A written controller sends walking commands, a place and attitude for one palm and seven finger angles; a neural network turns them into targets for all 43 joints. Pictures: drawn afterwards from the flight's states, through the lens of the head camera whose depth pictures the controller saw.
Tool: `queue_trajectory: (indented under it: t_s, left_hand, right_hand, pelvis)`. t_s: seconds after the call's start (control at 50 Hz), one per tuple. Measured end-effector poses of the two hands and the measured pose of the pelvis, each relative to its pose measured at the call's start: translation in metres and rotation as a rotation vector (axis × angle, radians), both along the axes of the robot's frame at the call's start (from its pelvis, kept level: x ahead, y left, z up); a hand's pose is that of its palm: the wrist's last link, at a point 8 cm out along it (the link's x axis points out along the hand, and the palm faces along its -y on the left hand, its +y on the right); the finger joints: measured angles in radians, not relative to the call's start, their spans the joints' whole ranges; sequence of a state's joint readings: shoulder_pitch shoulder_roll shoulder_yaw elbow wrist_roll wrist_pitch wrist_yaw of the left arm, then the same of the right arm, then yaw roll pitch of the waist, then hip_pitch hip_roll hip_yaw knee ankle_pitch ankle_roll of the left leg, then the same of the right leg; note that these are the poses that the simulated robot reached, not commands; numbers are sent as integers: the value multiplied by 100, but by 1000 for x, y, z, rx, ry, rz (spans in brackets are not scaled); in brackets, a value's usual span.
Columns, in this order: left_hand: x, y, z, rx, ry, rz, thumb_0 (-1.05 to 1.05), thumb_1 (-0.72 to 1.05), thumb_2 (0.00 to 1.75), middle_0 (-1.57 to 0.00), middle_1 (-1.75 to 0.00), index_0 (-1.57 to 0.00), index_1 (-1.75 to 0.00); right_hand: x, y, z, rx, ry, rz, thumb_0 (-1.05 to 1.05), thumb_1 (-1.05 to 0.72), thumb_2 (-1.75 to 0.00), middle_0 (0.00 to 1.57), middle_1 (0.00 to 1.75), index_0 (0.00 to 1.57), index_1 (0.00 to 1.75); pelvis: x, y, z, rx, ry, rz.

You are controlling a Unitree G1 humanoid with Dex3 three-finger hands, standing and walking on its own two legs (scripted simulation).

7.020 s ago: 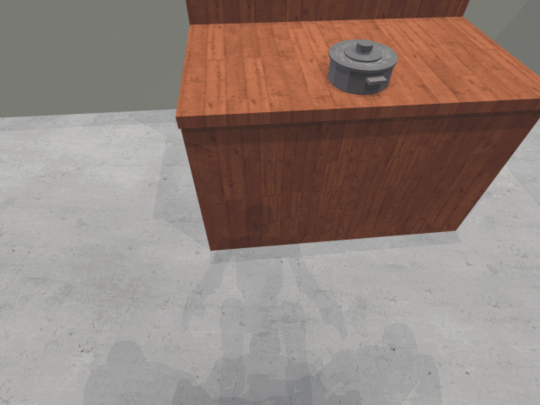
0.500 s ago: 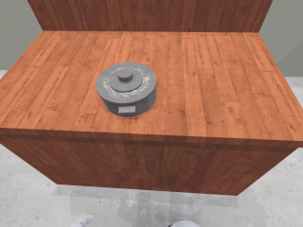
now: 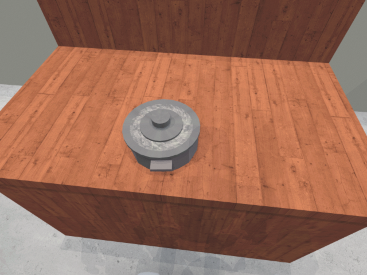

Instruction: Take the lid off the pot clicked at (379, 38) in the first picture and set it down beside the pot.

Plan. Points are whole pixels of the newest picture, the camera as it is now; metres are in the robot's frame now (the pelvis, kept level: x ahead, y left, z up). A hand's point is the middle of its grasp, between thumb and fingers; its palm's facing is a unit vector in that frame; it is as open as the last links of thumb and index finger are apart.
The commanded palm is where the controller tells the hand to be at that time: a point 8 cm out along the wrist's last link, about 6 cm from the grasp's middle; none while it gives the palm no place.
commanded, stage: come to a stop and stand still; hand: left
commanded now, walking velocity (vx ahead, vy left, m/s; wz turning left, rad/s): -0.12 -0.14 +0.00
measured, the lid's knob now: (160, 118) +0.46 +0.10 +0.06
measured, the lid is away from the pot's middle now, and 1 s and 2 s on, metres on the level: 0.00 0.00 0.00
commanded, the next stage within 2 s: look again from close up in 1.12 s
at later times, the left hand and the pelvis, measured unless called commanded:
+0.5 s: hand out of the picture -0.02 +0.17 -0.17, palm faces +0.00 -0.97 -0.25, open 7.4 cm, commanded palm none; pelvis -0.04 -0.02 +0.00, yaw +0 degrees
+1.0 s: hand out of the picture -0.03 +0.17 -0.18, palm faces +0.07 -0.98 -0.21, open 7.4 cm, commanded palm none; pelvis -0.02 +0.00 +0.00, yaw +0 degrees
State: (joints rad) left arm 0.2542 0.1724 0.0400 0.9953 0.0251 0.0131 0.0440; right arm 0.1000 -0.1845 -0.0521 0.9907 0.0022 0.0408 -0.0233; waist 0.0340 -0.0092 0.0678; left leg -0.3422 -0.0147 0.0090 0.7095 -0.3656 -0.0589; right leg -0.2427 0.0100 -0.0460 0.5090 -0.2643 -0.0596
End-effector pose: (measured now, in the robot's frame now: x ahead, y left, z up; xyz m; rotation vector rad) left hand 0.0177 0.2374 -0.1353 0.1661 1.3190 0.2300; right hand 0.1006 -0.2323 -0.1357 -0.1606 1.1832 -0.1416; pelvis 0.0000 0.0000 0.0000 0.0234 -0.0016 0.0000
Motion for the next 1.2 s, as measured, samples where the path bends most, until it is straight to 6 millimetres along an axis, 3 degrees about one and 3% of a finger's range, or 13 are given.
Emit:
queue_trajectory:
  t_s: [0.1, 0.2, 0.3, 0.4, 0.5, 0.6, 0.7, 0.8, 0.88, 1.0, 1.1, 1.2]
  left_hand:
    - [-6, 22, -18, -14, 17, 14, 0, 90, 90, -21, -30, -20, -30]
    - [-13, 29, -14, -23, 30, 0, 1, 90, 90, -20, -30, -20, -30]
    - [-25, 27, -9, -27, 55, -33, 0, 91, 90, -20, -30, -20, -30]
    - [-34, 11, -5, -11, 65, -67, 0, 91, 90, -20, -30, -20, -30]
    - [-47, -18, 2, -2, 43, -61, 0, 91, 90, -20, -30, -20, -30]
    - [-62, -43, 6, -34, 59, -36, 0, 90, 90, -20, -30, -20, -30]
    - [-75, -54, 1, -67, 109, -3, 0, 90, 90, -21, -30, -20, -30]
    - [-81, -45, -12, -84, 152, 33, 0, 90, 90, -21, -30, -20, -30]
    - [-75, -33, -20, -77, 163, 37, 1, 90, 90, -21, -30, -20, -30]
    - [-57, -18, -14, -51, 109, 26, 0, 90, 90, -20, -30, -20, -30]
    - [-48, -12, -8, -32, 64, 5, 0, 90, 90, -20, -30, -20, -30]
    - [-49, -11, -6, -31, 51, -10, 0, 90, 90, -20, -30, -20, -30]
  right_hand:
    - [-6, 18, 5, -35, -10, 21, 0, -91, -90, 19, 30, 20, 30]
    - [-35, 29, 11, -43, 27, 15, 0, -91, -90, 20, 30, 20, 30]
    - [-68, 20, 9, -38, 55, -35, 0, -93, -90, 20, 30, 20, 30]
    - [-111, 3, -4, -5, 112, -84, 0, -92, -90, 20, 30, 20, 30]
    - [-157, -14, -20, 38, 220, -105, 0, -91, -90, 20, 30, 20, 30]
    - [-179, -19, -16, 55, 294, -103, 1, -91, -90, 19, 30, 20, 30]
    - [-175, -20, -13, 38, 318, -95, 1, -91, -90, 19, 30, 20, 30]
    - [-146, -13, -15, 4, 279, -72, 1, -91, -90, 19, 30, 20, 30]
    - [-118, -1, -13, -9, 213, -55, 1, -91, -90, 19, 30, 20, 30]
    - [-91, 7, -12, -11, 137, -33, 1, -94, -90, 20, 30, 20, 30]
    - [-86, 8, -10, 2, 105, -26, 1, -94, -90, 20, 30, 20, 30]
    - [-97, 7, -9, 7, 114, -29, 0, -94, -90, 20, 30, 20, 30]
  pelvis:
    - [-3, 14, -6, -15, -13, 3]
    - [-14, 18, 1, -33, -11, -11]
    - [-26, 15, 3, -30, 0, -29]
    - [-37, 1, 0, -13, 7, -27]
    - [-41, -16, -1, -15, -10, -4]
    - [-33, -26, 5, -2, -8, -17]
    - [-28, -24, 5, -4, -2, -7]
    - [-20, -13, -4, -21, -1, 4]
    - [-17, -6, -6, -7, -6, -3]
    - [-17, 1, -3, -10, -8, 4]
    - [-22, 3, 0, -13, -12, 6]
    - [-27, 2, 1, -14, -18, 7]
